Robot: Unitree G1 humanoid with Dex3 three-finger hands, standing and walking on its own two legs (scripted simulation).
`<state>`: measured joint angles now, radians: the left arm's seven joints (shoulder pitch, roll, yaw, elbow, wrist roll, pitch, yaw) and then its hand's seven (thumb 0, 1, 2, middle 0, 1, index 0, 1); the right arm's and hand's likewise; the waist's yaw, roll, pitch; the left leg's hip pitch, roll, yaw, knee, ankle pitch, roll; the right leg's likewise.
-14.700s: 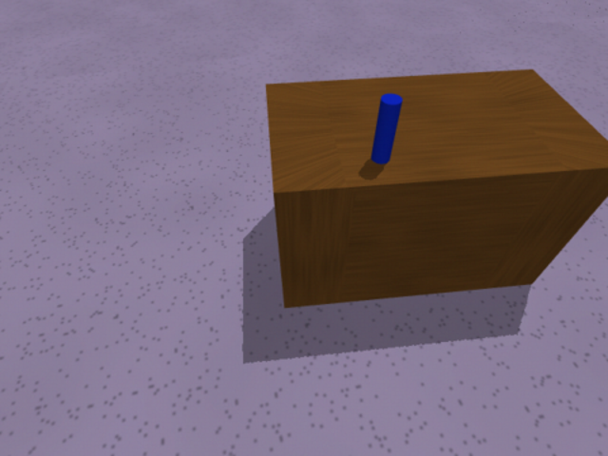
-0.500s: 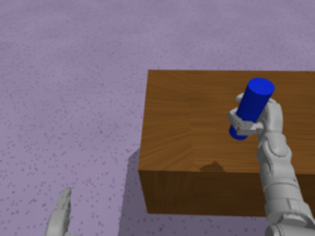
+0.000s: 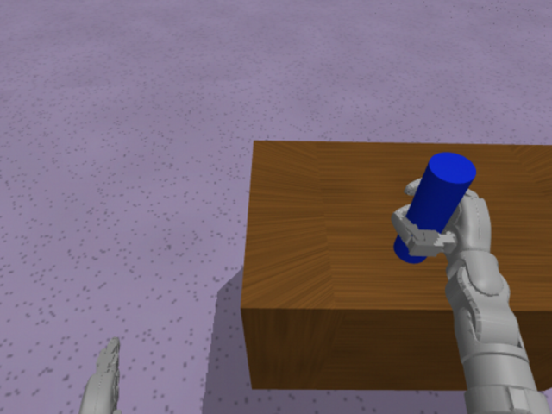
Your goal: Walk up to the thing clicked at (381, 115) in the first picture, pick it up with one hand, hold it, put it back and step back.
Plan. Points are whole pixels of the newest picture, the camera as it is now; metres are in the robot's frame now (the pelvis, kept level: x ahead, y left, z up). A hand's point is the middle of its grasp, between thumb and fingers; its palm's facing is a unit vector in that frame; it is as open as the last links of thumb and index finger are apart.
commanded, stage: lift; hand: right
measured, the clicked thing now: (428, 214) +0.35 -0.18 +0.13
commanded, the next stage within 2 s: hold in 0.18 s
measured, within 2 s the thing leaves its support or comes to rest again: neither
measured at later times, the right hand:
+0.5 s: hand (427, 217) +0.34 -0.17 +0.14, palm faces +0.12 +0.99 +0.00, open 7.2 cm
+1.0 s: hand (431, 212) +0.34 -0.17 +0.16, palm faces +0.12 +0.99 +0.00, open 7.2 cm
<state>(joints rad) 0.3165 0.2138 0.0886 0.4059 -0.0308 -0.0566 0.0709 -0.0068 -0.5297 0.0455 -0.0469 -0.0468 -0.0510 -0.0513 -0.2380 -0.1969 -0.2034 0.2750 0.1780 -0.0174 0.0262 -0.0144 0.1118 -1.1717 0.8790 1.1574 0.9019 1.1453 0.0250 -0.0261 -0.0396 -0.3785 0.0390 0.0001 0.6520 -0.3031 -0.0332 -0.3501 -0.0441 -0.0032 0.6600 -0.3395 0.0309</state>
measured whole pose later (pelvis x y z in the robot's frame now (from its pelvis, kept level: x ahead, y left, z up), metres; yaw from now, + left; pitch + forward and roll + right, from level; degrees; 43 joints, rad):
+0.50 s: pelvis +0.00 +0.00 +0.01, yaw +0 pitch +0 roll +0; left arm 0.27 0.22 0.11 0.52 -0.03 -0.09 0.07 -0.01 -0.54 0.05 -0.05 -0.05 -0.05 -0.06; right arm -0.17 -0.19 -0.19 0.13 0.19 0.07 0.03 -0.01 0.11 -1.17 0.88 1.16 0.90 1.14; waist 0.01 -0.04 -0.02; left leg -0.29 0.04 0.01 0.57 -0.27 -0.03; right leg -0.27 -0.04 0.00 0.58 -0.31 0.03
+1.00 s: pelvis +0.01 +0.00 +0.01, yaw -1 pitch -1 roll +0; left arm 0.23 0.21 0.12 0.60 -0.03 -0.11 0.06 -0.01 -0.53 0.05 -0.06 -0.05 -0.06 -0.06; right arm -0.16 -0.19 -0.19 0.06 0.19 0.15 0.04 -0.01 0.11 -1.17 0.88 1.16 0.90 1.14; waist 0.01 -0.04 -0.01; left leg -0.24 0.04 0.01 0.51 -0.25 -0.03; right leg -0.21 -0.04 0.00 0.52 -0.28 0.03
